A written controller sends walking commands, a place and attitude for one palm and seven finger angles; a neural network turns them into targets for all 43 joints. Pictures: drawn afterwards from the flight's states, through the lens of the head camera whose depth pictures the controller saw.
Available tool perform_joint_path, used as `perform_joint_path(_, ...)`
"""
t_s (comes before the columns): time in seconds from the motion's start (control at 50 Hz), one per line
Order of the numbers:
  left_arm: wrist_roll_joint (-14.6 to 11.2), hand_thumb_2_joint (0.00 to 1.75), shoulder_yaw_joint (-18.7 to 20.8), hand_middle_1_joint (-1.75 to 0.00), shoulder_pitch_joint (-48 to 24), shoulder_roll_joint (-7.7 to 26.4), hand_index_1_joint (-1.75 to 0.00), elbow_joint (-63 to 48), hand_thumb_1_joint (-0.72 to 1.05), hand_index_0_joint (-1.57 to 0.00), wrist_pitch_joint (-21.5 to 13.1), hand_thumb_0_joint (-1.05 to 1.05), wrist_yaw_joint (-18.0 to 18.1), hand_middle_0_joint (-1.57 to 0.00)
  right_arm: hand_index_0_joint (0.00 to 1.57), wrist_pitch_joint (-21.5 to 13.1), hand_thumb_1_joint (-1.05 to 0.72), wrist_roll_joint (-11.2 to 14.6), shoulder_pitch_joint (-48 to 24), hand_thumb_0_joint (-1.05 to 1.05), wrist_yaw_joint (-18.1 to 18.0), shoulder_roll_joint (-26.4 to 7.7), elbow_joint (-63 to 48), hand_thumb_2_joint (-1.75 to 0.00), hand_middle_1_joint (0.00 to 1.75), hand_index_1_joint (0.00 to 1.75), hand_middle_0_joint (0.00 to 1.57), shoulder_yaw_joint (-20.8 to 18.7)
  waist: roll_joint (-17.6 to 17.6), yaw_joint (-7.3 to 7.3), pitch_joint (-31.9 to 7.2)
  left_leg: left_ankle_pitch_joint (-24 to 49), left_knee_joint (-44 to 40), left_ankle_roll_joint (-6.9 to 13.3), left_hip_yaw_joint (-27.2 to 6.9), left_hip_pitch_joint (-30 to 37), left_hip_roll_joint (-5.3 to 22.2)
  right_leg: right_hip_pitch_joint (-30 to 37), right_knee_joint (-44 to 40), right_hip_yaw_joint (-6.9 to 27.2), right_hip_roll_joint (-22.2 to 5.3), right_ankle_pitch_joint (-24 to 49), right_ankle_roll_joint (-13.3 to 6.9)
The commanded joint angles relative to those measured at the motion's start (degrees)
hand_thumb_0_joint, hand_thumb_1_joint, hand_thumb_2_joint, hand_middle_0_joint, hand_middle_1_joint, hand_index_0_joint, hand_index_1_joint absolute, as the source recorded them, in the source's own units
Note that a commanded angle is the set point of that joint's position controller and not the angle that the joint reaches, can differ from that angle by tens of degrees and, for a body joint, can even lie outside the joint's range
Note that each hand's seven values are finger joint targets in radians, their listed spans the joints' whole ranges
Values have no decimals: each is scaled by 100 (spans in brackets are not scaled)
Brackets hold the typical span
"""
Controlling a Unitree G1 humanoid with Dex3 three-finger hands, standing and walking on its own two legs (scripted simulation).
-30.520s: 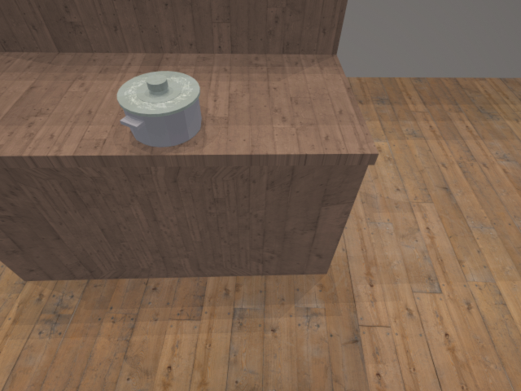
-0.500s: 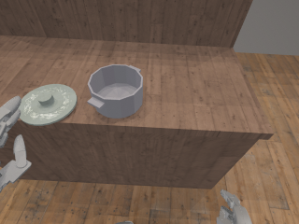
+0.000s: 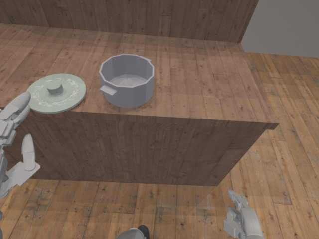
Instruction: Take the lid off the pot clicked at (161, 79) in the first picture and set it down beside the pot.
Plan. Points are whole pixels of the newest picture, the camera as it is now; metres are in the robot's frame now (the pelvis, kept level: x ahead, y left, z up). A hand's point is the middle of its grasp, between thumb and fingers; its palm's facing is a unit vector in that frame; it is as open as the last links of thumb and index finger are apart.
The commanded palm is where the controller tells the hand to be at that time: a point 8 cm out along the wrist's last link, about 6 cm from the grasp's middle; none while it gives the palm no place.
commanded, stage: step back with the hand held close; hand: left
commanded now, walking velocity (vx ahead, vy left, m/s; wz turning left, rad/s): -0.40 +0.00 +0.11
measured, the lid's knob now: (54, 86) +0.57 +0.41 -0.01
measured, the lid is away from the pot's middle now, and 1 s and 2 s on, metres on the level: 0.26 0.26 0.26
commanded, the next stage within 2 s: stop stepping back and stand still in 0.18 s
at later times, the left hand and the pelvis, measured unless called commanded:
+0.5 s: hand out of the picture +0.04 +0.24 +0.17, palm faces +0.23 -0.83 -0.51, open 7.4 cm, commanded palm -0.01 +0.30 +0.19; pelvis -0.14 +0.02 +0.00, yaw +0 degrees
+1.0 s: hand out of the picture -0.04 +0.30 +0.17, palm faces +0.41 -0.78 -0.47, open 7.4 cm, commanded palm -0.09 +0.33 +0.19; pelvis -0.21 +0.04 -0.01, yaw +3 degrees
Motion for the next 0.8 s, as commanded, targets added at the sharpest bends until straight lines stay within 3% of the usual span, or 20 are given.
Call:
perform_joint_path(0.0, -66, 90, 674, -30, 48, 797, -30, -1125, 90, -20, -424, 0, 124, -20, 20, -184, -90, 111, -190, 0, -101, -808, -722, -90, 30, 30, 20, -516, -1192, -219, -859, -1521, 2460, -434, -405, 1726, -199, -2045, -699, 900, -1904, 1266, -955)
perform_joint_path(0.06, -64, 90, 611, -30, -468, 753, -30, -1128, 90, -20, -392, 0, 124, -20, 20, -91, -90, 147, -455, 0, -106, -694, -750, -90, 30, 30, 20, -332, -324, -325, -80, -1256, 1111, -316, -766, 829, 50, -1658, 276, 610, -1698, 2515, -604)
perform_joint_path(0.12, -152, 90, 812, -30, -411, 818, -30, -1117, 90, -20, -533, 0, 164, -20, 20, -370, -90, 77, -254, 0, -150, -945, -717, -90, 30, 30, 20, -467, 1284, -132, -513, 1334, -1157, 371, -2418, 1088, 1393, -1447, 2228, 334, 27, -1237, -55)
perform_joint_path(0.16, -230, 90, 855, -30, -56, 814, -30, -1245, 90, -20, -500, 0, 148, -20, 20, -535, -90, -97, -101, 0, -79, -923, -707, -90, 30, 30, 20, -509, 1346, -117, -1024, -275, -1623, 482, -3096, 1100, 1723, -1543, 3346, 824, 127, -2086, -27)
perform_joint_path(0.24, -152, 90, 821, -30, 444, 708, -30, -1711, 90, -20, -351, 0, 209, -20, 20, -578, -90, 9, -63, 0, 68, -883, -785, -90, 30, 30, 20, -568, 1081, -18, -1221, -1511, -1687, 326, -2118, 886, 1277, -1133, 2830, 555, 37, -1267, -7)
perform_joint_path(0.26, 511, 90, -1510, -30, -1159, -871, -30, 3901, 90, -20, 767, 0, -380, -20, 20, -523, -90, -219, 91, 0, 104, -1493, 826, -90, 30, 30, 20, -799, 856, -893, -613, 1611, -360, 121, -2204, 643, 932, -1720, 2751, 789, -365, -981, 177)
perform_joint_path(0.28, -155, 90, 890, -30, -927, 1053, -30, -2836, 90, -20, 20, 0, 11, -20, 20, -538, -90, 188, -468, 0, 212, -658, -1098, -90, 30, 30, 20, -650, 658, 202, -1564, -1798, -1690, 10, -1561, 1275, 1136, -742, 2292, 506, 97, -1240, 70)
perform_joint_path(0.32, -161, 90, 1366, -30, 1349, 1229, -30, -1718, 90, -20, -125, 0, 170, -20, 20, -539, -90, 39, -2, 0, 72, -846, -986, -90, 30, 30, 20, -517, 1349, 108, -1207, -3309, -2169, -59, -1849, 354, 842, -132, 1723, -138, 448, -1354, -165)
perform_joint_path(0.36, -34, 90, 1265, -30, 1018, 1216, -30, -2412, 90, -20, -159, 0, 181, -20, 20, -500, -90, -17, -153, 0, 73, -854, -1011, -90, 30, 30, 20, -443, 2085, 163, -1081, -3469, -1907, -295, -1370, 116, 548, 542, 555, -243, 379, -1093, -258)
perform_joint_path(0.4, 80, 90, 1147, -30, 1001, 1110, -30, -1979, 90, -20, -137, 0, 184, -20, 20, -441, -90, -2, 64, 0, 9, -766, -838, -90, 30, 30, 20, -436, 842, 76, -1033, -2804, -127, -488, -538, 488, -123, 418, -686, 22, -205, -641, -478)
perform_joint_path(0.42, 69, 90, 1081, -30, 702, 1111, -30, -1767, 90, -20, -158, 0, 193, -20, 20, -377, -90, 25, 129, 0, -37, -725, -744, -90, 30, 30, 20, -480, -616, -28, -943, -2213, 2225, -505, -101, 1054, -526, -700, -1112, 682, -1135, -94, -782)
perform_joint_path(0.44, 26, 90, 951, -30, 403, 1001, -30, -1488, 90, -20, -44, 0, 173, -20, 20, -333, -90, 187, 33, 0, -68, -877, -761, -90, 30, 30, 20, -628, -1815, -32, -744, -2073, 4305, -486, -721, 830, -533, -2069, -1525, 2258, -2227, -1828, -1260)
perform_joint_path(0.46, 10, 90, 796, -30, -108, 709, -30, -1047, 90, -20, 47, 0, 106, -20, 20, -245, -90, 146, 44, 0, -40, -916, -646, -90, 30, 30, 20, -626, -1746, -245, -208, -1772, 5289, -451, -1001, 768, -411, -3324, -1667, 2458, -2374, -2293, -1340)
perform_joint_path(0.5, 1, 90, 702, -30, -486, 670, -30, -284, 90, -20, 136, 0, 105, -20, 20, -66, -90, 170, -62, 0, -74, -814, -660, -90, 30, 30, 20, -500, -1014, -411, 220, -1567, 4769, -269, -983, 543, 102, -3391, -1171, 1361, -1995, -2121, -853)
perform_joint_path(0.6, 103, 90, 328, -30, -1022, 488, -30, -589, 90, -20, -69, 0, 208, -20, 20, -605, -90, 199, -45, 0, -258, -781, -554, -90, 30, 30, 20, -333, 115, -248, -128, -2292, -732, 96, -146, 1367, 17, -1605, 673, 485, -1152, -2096, -501)
perform_joint_path(0.64, 89, 90, 465, -30, -860, 703, -30, -1582, 90, -20, -196, 0, 298, -20, 20, -754, -90, 164, 12, 0, -210, -883, -795, -90, 30, 30, 20, -424, 1866, -192, -473, -1920, -1497, 797, -2602, 2081, 1438, -2533, 3432, -233, 91, -1725, 11)
perform_joint_path(0.66, 35, 90, 721, -30, -174, 803, -30, -1193, 90, -20, -227, 0, 285, -20, 20, -792, -90, 145, 32, 0, -155, -824, -749, -90, 30, 30, 20, -485, 1217, -230, -664, -1509, -1488, 1075, -3076, 2026, 1697, -2794, 4154, 105, 15, -1627, 28)
perform_joint_path(0.68, 18, 90, 728, -30, -99, 821, -30, -1629, 90, -20, -196, 0, 257, -20, 20, -813, -90, 111, 35, 0, -17, -756, -744, -90, 30, 30, 20, -469, 1624, -249, -319, -1826, -1688, 1231, -3797, 1657, 1804, -3201, 4494, 588, -304, -1448, 10)
perform_joint_path(0.72, 102, 90, 768, -30, 414, 788, -30, -1666, 90, -20, -175, 0, 277, -20, 20, -830, -90, 138, -115, 0, 154, -748, -629, -90, 30, 30, 20, -434, 1014, -111, 167, -2024, -1607, 1010, -2876, 911, 1644, -2902, 4176, 748, -530, -914, -83)
perform_joint_path(0.78, 99, 90, 864, -30, 483, 821, -30, -1507, 90, -20, -187, 0, 334, -20, 20, -747, -90, 104, -115, 0, 101, -814, -627, -90, 30, 30, 20, -400, 1353, -57, 97, -2960, -1710, 474, -1617, -3, 1185, -1018, 2247, -51, -311, -878, -88)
